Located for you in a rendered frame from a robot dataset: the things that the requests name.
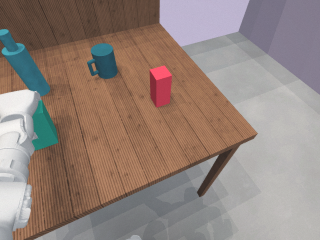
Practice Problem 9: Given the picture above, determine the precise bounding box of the left robot forearm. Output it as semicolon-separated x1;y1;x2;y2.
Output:
0;111;35;185

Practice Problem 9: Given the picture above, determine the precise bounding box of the sponge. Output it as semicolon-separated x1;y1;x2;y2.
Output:
32;100;59;151

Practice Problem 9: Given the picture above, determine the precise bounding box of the left robot hand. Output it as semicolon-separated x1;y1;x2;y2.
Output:
0;89;41;140

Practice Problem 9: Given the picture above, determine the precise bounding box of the table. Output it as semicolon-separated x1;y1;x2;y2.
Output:
0;0;258;240

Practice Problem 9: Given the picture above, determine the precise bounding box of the left robot upper arm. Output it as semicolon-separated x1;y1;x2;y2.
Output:
0;181;32;240

